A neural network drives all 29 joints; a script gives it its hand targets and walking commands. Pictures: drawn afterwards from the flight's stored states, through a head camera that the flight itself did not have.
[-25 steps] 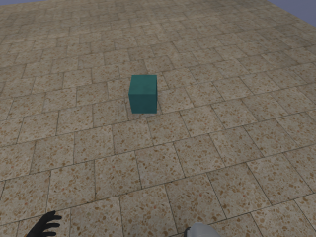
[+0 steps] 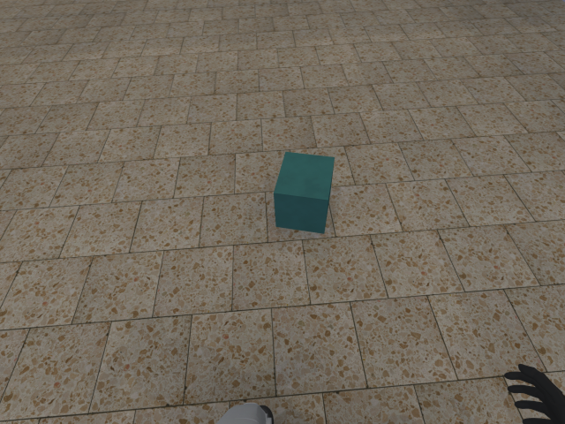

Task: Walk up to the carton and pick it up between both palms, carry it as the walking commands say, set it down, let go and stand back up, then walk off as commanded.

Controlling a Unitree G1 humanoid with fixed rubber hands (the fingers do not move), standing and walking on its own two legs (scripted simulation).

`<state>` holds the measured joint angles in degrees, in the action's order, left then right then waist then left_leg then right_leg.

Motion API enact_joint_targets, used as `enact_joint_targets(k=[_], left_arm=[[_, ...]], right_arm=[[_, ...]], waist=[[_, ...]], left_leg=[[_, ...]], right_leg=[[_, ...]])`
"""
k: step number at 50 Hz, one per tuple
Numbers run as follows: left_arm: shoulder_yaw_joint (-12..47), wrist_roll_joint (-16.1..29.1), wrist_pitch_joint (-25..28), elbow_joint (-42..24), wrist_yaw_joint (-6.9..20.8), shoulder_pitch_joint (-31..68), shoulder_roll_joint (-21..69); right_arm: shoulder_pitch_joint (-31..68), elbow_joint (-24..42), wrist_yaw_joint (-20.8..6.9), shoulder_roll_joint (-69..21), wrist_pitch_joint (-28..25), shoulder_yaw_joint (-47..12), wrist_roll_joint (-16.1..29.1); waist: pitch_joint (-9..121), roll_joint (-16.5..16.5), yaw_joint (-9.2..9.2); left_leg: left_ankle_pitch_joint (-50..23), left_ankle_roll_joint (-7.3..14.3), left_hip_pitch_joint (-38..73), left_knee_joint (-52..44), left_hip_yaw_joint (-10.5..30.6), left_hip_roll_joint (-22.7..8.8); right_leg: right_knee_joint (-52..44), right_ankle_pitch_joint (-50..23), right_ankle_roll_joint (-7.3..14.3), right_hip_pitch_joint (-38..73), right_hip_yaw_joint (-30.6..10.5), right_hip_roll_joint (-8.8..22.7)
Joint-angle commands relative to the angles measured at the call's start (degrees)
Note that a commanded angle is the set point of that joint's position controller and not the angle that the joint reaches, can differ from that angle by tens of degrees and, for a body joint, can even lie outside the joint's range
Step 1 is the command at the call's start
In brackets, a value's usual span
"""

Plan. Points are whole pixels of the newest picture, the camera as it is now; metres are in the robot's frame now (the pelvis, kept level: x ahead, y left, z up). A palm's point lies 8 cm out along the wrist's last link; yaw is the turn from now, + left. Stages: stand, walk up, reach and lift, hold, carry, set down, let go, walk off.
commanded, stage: walk up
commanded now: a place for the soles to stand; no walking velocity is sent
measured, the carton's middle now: (304, 192) +1.08 +0.05 -0.65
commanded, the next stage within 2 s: none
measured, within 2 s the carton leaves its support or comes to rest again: neither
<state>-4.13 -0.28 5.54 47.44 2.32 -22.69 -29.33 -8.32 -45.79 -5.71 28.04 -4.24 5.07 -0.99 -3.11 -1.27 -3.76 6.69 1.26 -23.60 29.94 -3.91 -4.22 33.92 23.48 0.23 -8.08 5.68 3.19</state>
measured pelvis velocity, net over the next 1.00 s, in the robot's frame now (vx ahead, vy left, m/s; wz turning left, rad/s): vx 0.38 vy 0.02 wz -0.02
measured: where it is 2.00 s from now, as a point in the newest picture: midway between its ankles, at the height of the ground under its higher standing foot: (298, 319)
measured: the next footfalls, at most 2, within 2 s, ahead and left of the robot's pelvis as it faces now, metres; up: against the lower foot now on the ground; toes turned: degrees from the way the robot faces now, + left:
right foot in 0.36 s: +0.28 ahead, -0.13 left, +0.00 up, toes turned -5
left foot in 0.70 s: +0.42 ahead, +0.15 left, +0.00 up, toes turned +5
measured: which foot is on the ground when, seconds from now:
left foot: down 0.00-0.36, up 0.38-0.68, down 0.70-1.00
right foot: down 0.00-0.00, up 0.02-0.34, down 0.36-0.72, up 0.74-1.00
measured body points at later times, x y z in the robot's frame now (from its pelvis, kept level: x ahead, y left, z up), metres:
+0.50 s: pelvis +0.20 -0.01 +0.00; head +0.21 -0.03 +0.45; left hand +0.30 +0.34 -0.05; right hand +0.28 -0.35 -0.10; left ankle +0.20 +0.13 -0.67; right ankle +0.24 -0.12 -0.72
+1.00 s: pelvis +0.38 +0.02 +0.00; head +0.39 +0.01 +0.45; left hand +0.48 +0.36 -0.09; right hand +0.45 -0.34 -0.08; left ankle +0.38 +0.15 -0.72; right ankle +0.46 -0.10 -0.72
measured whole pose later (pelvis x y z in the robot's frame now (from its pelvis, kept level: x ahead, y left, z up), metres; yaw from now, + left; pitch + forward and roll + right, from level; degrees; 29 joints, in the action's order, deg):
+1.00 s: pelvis +0.38 +0.02 +0.00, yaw -1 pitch -1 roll +0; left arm -3.6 -0.6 5.4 46.8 2.7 -17.6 -27.5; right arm -18.3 -43.1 -3.6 29.7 -3.6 4.5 -0.6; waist -2.1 -0.1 2.2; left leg 19.6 1.0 -15.5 36.2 -5.3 -4.1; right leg 36.6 17.1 1.8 -23.1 4.3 2.5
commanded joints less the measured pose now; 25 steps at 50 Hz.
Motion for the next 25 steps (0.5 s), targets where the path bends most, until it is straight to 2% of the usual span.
enact_joint_targets(k=[1, 2, 3, 5, 6, 8, 10, 14, 16, 17, 18, 19, 20, 21, 23, 24, 25], left_arm=[[-0.6, 0.6, 0.7, -6.2, -0.6, 2.4, -5.1], [-1.2, 0.2, 0.2, -4.6, -1.5, 1.8, -9.2], [-1.3, 0.4, 0.1, -3.4, -1.5, 1.8, -10.5], [-1.5, 0.6, 0.1, -2.1, -1.0, 0.1, -10.2], [-1.5, 0.2, -0.2, -1.3, -0.5, -0.9, -9.5], [-1.5, -0.1, -0.6, -1.7, 0.4, 1.5, -8.3], [-1.7, -0.2, -0.6, -2.1, 0.9, 4.2, -7.5], [-2.4, -0.1, -0.2, -1.2, 1.5, 5.9, -6.9], [-2.8, -0.4, 0.2, -0.6, 1.3, 5.0, -7.3], [-3.2, -0.4, 0.6, 0.0, 0.8, 2.4, -8.3], [-4.2, -0.6, 1.2, 1.2, 0.0, -3.4, -10.6], [-5.6, -0.6, 1.7, 0.0, -0.8, -6.4, -17.6], [-5.5, 0.2, 1.5, -1.0, -1.0, -3.8, -18.1], [-4.8, 0.6, 1.3, -2.1, -1.2, -1.3, -15.6], [-4.2, 0.4, 1.2, -2.8, -1.6, 2.0, -13.1], [-3.9, 0.1, 1.3, -3.1, -1.5, 3.1, -12.1], [-3.6, 0.0, 1.4, -3.3, -1.3, 2.8, -11.8]], right_arm=[[-15.9, 0.5, 2.2, 18.9, -1.7, 5.4, -0.1], [-13.4, 1.4, 2.4, 18.2, -1.5, 5.0, 1.8], [-10.6, 1.8, 2.5, 15.2, -1.2, 4.1, 2.2], [-7.0, 2.9, 2.8, 12.2, -1.0, 2.7, 1.9], [-5.9, 3.3, 2.8, 12.1, -0.9, 2.4, 1.3], [-7.2, 3.7, 2.7, 13.1, -1.0, 2.5, 0.6], [-7.6, 4.1, 2.4, 13.6, -1.2, 2.7, 0.7], [-5.0, 5.4, 1.8, 13.7, -0.7, 2.4, 0.9], [-5.0, 5.4, 1.7, 12.4, -0.3, 1.8, 0.9], [-5.4, 5.5, 1.9, 10.7, -0.3, 1.0, 0.7], [-5.7, 6.1, 2.2, 8.1, -0.4, 0.0, 0.3], [-6.2, 7.8, 2.2, 5.3, -0.6, -1.0, 0.9], [-6.9, 5.8, 3.3, 10.0, 0.2, 0.2, 0.8], [-7.8, 4.6, 3.5, 12.5, 0.2, 1.2, 1.1], [-9.9, 2.9, 3.2, 11.7, -0.2, 1.1, 0.8], [-10.9, 2.1, 2.7, 10.6, -0.2, 1.0, 0.6], [-10.6, 1.9, 2.2, 9.5, 0.0, 1.0, 0.3]], waist=[[11.9, -16.9, 10.57], [10.9, -7.3, 9.0], [7.2, -3.3, 7.37], [2.7, -5.2, 4.81], [1.7, -7.4, 4.45], [1.4, -8.3, 5.25], [1.2, -8.3, 5.54], [-0.1, -7.7, 4.26], [0.3, -4.5, 2.69], [1.3, -1.8, 0.85], [3.1, 6.9, -2.59], [5.8, 17.8, -3.86], [4.1, 8.6, -2.1], [1.9, 4.4, -0.78], [0.6, 6.9, 1.22], [0.7, 8.4, 1.89], [1.0, 9.5, 1.9]], left_leg=[[24.9, 10.1, 37.6, -13.6, 34.3, -18.3], [26.7, 13.8, 31.5, -14.9, 36.1, -21.0], [23.9, 14.0, 26.1, -14.6, 30.3, -19.0], [17.5, 11.4, 17.6, -15.3, 18.9, -13.8], [13.8, 11.0, 13.9, -15.1, 14.7, -12.1], [13.2, 12.4, 11.2, -15.3, 12.8, -11.8], [17.4, 12.6, 9.8, -16.1, 12.5, -12.1], [23.5, 10.2, 3.5, -15.0, 10.1, -10.5], [24.8, 8.3, -0.2, -9.2, 7.7, -8.9], [24.4, 7.1, -3.4, -3.1, 6.0, -7.6], [20.8, 5.2, -10.1, 11.4, 2.0, -4.1], [24.1, 1.5, -22.4, 30.7, -0.4, 3.4], [23.6, 1.4, -22.9, 35.9, 8.7, 1.5], [19.3, 1.1, -21.8, 35.8, 10.8, 0.2], [15.1, -0.2, -18.4, 29.9, 9.4, -2.8], [14.3, -0.8, -14.9, 26.4, 7.5, -3.0], [14.1, -1.3, -12.1, 23.6, 5.7, -2.6]], right_leg=[[28.3, 3.5, 2.3, -33.0, -1.0, -3.7], [34.0, 2.9, 2.2, -33.2, -8.9, -1.5], [34.6, 0.0, 2.3, -32.5, -9.5, 0.4], [26.7, -2.1, 2.1, -28.5, -8.2, 3.6], [22.7, -2.1, 1.3, -25.6, -6.5, 3.7], [16.4, -1.8, 0.3, -23.4, -4.6, 3.3], [10.9, -4.9, 0.3, -21.5, -3.6, 2.9], [2.5, -11.1, 0.6, -13.2, -0.3, -0.4], [-1.7, -12.6, 1.5, -5.4, 0.2, -2.5], [-3.2, -10.4, 2.6, 0.7, -1.1, -2.5], [-9.1, -0.3, 4.9, 8.8, -10.0, 2.7], [-21.4, 18.1, 12.3, 13.6, -42.9, 20.7], [-21.7, 19.6, 15.7, 9.3, -45.4, 23.1], [-19.7, 13.2, 16.3, 7.3, -38.4, 20.7], [-18.3, -1.7, 14.7, 3.4, -26.2, 16.3], [-17.4, -9.6, 13.8, 0.7, -20.5, 14.0], [-16.9, -15.0, 13.8, -1.1, -16.9, 13.0]])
